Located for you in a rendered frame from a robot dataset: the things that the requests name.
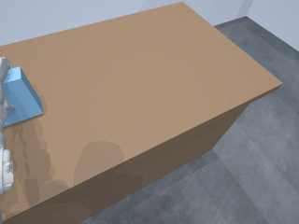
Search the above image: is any left robot upper arm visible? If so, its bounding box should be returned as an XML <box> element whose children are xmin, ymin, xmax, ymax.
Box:
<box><xmin>0</xmin><ymin>148</ymin><xmax>14</xmax><ymax>224</ymax></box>

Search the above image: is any sponge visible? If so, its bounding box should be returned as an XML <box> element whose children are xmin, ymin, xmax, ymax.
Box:
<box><xmin>2</xmin><ymin>66</ymin><xmax>43</xmax><ymax>127</ymax></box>

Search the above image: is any robot left hand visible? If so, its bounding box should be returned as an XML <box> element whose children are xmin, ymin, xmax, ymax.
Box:
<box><xmin>0</xmin><ymin>57</ymin><xmax>16</xmax><ymax>113</ymax></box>

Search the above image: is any table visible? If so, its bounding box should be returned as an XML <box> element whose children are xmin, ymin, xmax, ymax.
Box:
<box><xmin>0</xmin><ymin>2</ymin><xmax>283</xmax><ymax>224</ymax></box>

